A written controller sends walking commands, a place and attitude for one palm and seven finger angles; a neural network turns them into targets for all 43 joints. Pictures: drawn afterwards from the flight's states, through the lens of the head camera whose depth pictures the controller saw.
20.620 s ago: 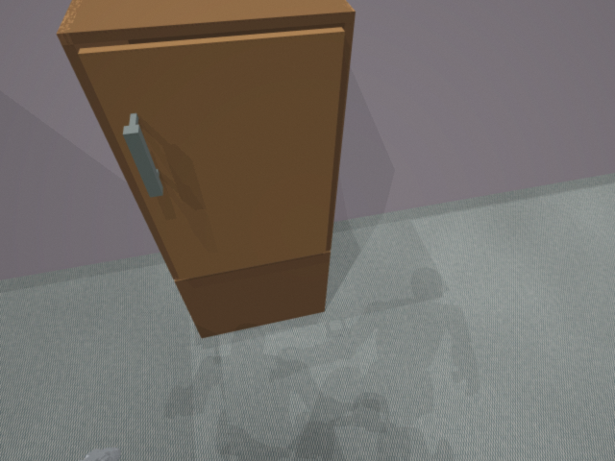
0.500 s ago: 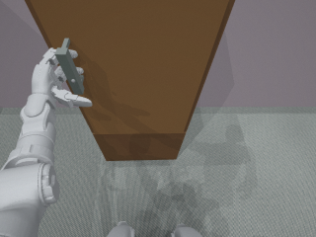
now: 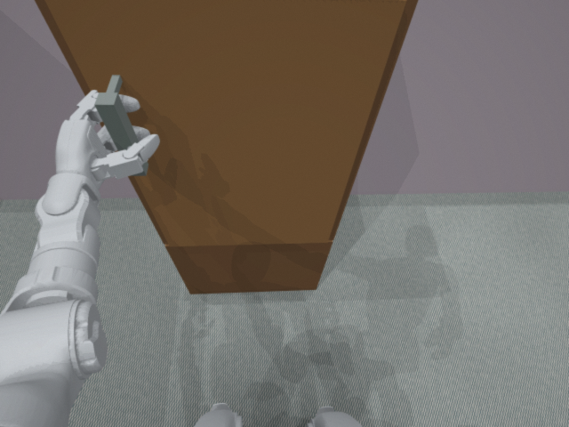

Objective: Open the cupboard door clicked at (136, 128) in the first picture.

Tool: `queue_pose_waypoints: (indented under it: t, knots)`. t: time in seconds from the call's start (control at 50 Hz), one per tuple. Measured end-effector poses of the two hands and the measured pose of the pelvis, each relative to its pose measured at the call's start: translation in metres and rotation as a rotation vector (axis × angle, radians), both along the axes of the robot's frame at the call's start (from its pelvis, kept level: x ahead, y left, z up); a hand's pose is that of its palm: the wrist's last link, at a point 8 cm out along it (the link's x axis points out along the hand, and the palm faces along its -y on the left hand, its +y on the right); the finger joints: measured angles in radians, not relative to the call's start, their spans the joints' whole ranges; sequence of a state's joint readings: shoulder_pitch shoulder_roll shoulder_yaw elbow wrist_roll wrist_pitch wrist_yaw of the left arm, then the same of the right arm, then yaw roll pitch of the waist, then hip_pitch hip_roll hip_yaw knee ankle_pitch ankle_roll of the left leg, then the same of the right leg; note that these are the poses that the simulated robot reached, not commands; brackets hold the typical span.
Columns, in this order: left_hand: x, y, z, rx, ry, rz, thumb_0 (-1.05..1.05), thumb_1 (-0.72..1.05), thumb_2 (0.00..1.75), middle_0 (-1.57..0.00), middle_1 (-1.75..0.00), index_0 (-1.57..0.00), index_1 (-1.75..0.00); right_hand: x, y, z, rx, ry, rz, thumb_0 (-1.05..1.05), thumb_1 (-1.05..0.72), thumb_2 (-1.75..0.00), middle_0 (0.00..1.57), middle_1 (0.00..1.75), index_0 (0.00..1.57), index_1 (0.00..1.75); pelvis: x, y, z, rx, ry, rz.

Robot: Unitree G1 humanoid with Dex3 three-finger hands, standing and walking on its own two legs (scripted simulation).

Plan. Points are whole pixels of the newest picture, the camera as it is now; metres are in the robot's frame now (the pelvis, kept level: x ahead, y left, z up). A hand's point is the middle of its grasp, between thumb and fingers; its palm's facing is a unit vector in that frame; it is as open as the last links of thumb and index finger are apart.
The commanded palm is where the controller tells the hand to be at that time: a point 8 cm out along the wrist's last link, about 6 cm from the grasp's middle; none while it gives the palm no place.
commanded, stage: close the thumb around the handle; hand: left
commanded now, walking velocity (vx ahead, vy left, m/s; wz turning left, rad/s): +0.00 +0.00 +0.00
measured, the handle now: (128, 128) +0.52 +0.21 +0.10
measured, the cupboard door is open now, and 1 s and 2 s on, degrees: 0 28 40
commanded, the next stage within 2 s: pull the door open along its arc in 0.22 s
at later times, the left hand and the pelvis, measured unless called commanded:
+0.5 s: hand (138, 157) +0.46 +0.18 +0.10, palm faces +0.02 -1.00 -0.01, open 5.8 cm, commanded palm +0.41 +0.23 +0.10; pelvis +0.00 +0.00 +0.00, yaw -1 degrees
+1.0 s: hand (179, 259) +0.30 +0.11 +0.11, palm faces +0.31 -0.95 +0.05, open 6.0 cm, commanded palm +0.23 +0.16 +0.10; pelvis +0.02 -0.01 +0.02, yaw +1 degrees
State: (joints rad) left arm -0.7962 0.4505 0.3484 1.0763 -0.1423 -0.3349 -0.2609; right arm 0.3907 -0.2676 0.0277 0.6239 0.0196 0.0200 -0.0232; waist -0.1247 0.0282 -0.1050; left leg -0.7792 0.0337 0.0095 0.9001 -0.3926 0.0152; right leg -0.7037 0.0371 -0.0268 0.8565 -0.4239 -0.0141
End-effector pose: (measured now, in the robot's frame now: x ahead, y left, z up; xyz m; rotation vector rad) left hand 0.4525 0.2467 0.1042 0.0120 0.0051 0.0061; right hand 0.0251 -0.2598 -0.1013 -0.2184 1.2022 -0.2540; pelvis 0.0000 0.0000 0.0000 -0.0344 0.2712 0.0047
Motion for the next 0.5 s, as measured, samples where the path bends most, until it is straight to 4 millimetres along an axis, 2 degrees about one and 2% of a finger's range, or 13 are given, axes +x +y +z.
queue_pose_waypoints:
  t: [0.08,0.18,0.4,0.5]
  knots:
    - [-0.003,-0.002,0.000,-0.012,0.002,-0.001,0.00,0.58,0.77,-0.38,-1.31,-0.38,-1.32,0.000,0.000,0.000,0.005,0.003,0.000,0.00,-0.90,-0.90,0.21,0.30,0.21,0.30,0.001,0.000,0.001,0.001,-0.006,-0.001]
    - [-0.005,-0.009,0.000,-0.013,0.002,-0.025,0.00,0.70,0.83,-0.39,-1.33,-0.39,-1.34,0.003,-0.001,0.001,0.002,-0.014,-0.003,0.00,-0.90,-0.90,0.21,0.30,0.21,0.30,0.001,-0.001,0.002,0.002,-0.014,-0.003]
    - [-0.007,-0.011,0.000,-0.013,0.005,0.000,0.00,0.71,0.84,-0.36,-1.35,-0.37,-1.35,0.004,-0.002,0.002,0.001,-0.042,-0.007,0.00,-0.90,-0.90,0.21,0.30,0.21,0.30,-0.004,-0.003,0.001,0.005,-0.019,-0.006]
    - [-0.014,-0.013,-0.001,-0.006,-0.004,0.010,0.00,0.72,0.83,-0.36,-1.35,-0.35,-1.35,0.003,-0.002,0.000,0.016,-0.035,-0.009,0.00,-0.90,-0.90,0.21,0.30,0.21,0.30,-0.002,-0.003,0.002,0.008,-0.021,-0.011]
